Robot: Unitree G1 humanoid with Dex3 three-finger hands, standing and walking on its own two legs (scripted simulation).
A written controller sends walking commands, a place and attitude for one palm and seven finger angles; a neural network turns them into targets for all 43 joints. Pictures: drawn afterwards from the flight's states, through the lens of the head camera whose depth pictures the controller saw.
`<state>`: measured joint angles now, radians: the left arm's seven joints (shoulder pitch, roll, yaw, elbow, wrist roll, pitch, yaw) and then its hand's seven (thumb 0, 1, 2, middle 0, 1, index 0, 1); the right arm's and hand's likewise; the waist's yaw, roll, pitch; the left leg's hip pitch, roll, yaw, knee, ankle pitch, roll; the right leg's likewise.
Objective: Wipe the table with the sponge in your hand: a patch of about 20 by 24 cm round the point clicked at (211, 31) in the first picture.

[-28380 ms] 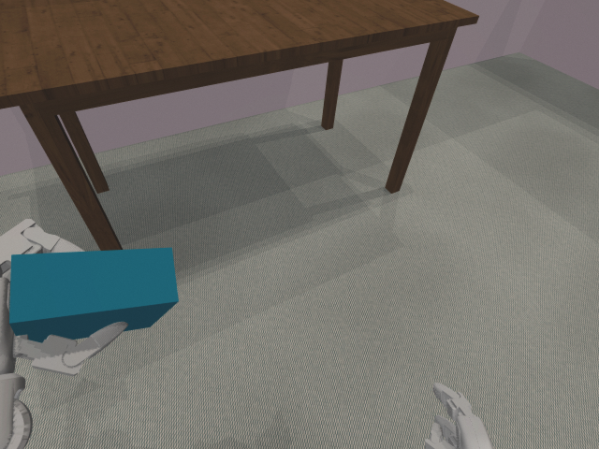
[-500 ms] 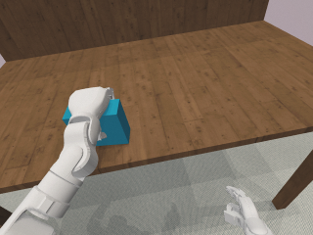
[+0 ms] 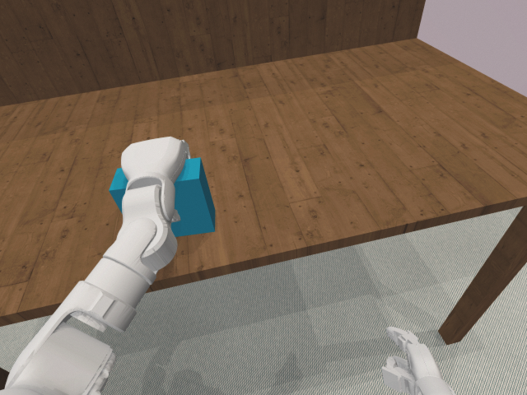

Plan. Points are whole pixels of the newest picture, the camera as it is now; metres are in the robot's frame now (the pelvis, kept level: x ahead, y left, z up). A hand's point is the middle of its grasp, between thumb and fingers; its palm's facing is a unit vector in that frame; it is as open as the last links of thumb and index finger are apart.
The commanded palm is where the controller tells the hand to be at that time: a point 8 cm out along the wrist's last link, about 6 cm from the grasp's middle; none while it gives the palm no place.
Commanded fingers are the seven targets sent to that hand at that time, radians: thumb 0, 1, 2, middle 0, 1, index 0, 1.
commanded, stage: wipe forward along the third lane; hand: left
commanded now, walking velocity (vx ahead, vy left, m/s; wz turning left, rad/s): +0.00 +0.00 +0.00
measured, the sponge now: (171, 210) +0.37 +0.21 +0.11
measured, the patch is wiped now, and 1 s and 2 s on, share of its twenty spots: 0.60 0.75 0.95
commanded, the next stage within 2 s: wipe back along the third lane in 1.38 s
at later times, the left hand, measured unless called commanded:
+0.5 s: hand (172, 171) +0.41 +0.21 +0.16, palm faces -0.03 +0.01 -1.00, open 9.6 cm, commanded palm +0.39 +0.22 +0.18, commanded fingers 0.00 0.10 1.30 -1.20 -1.60 -1.20 -1.60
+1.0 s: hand (172, 154) +0.46 +0.23 +0.16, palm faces -0.06 +0.02 -1.00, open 9.6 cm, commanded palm +0.45 +0.24 +0.17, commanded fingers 0.00 0.10 1.30 -1.20 -1.60 -1.20 -1.60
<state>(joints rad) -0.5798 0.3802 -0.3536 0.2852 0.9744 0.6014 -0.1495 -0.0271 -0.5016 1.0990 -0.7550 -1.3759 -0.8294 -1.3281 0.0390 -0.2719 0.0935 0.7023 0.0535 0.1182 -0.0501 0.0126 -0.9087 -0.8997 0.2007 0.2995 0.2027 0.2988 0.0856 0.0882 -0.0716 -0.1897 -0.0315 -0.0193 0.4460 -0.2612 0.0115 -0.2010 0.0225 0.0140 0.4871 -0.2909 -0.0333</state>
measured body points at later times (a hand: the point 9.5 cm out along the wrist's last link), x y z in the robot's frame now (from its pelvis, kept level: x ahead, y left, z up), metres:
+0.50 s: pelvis -0.01 -0.01 +0.00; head -0.02 -0.05 +0.45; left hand +0.41 +0.20 +0.21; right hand +0.14 -0.26 -0.13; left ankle -0.02 +0.12 -0.74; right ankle -0.02 -0.10 -0.74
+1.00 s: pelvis -0.01 +0.00 +0.00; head +0.01 -0.03 +0.45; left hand +0.46 +0.22 +0.21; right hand +0.05 -0.28 -0.14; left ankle -0.02 +0.12 -0.74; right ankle -0.02 -0.10 -0.74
